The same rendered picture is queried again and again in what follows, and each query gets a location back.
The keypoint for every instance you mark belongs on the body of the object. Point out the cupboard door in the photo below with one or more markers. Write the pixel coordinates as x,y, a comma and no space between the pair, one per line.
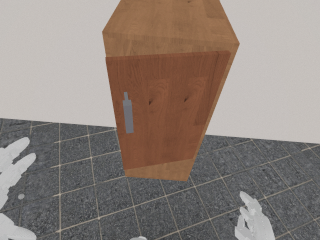
171,95

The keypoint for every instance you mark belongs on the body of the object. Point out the right robot hand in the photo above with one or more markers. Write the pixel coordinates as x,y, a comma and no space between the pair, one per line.
259,225

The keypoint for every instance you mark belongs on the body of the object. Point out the left robot hand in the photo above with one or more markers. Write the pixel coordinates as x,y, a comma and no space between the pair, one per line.
10,175

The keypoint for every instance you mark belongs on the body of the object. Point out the handle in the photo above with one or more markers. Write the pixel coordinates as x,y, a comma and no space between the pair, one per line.
128,114

